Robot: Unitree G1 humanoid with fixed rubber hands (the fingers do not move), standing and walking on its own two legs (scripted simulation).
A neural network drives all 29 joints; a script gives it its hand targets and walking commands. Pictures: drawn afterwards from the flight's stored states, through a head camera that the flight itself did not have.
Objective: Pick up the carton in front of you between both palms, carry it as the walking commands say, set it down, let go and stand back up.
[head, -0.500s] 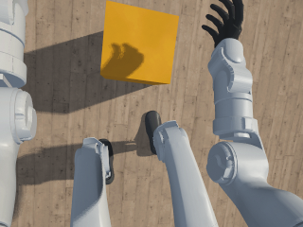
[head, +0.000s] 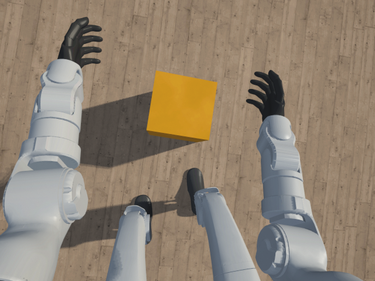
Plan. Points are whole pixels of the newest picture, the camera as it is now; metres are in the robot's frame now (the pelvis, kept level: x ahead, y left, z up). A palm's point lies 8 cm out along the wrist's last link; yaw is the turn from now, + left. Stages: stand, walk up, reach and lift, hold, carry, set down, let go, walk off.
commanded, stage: let go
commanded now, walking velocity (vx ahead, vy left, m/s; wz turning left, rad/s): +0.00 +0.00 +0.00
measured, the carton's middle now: (179, 111) +0.49 -0.09 -0.54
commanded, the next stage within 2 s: stand in 1.28 s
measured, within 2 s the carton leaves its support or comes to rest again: neither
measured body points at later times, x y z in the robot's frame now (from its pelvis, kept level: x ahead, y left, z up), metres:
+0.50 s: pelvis +0.06 -0.04 +0.08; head +0.19 -0.03 +0.51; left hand +0.37 +0.16 -0.01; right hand +0.25 -0.28 +0.01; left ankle +0.03 +0.11 -0.63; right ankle +0.11 -0.13 -0.63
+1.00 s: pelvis +0.09 +0.00 +0.11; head +0.10 +0.00 +0.55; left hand +0.26 +0.23 +0.03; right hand +0.26 -0.24 +0.03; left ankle +0.03 +0.11 -0.63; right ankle +0.11 -0.13 -0.63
